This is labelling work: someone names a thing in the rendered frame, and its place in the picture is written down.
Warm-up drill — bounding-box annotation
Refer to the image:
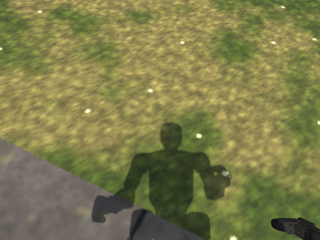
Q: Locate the robot right hand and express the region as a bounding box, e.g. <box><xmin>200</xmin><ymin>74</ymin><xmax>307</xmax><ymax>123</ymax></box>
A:
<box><xmin>271</xmin><ymin>217</ymin><xmax>320</xmax><ymax>240</ymax></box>

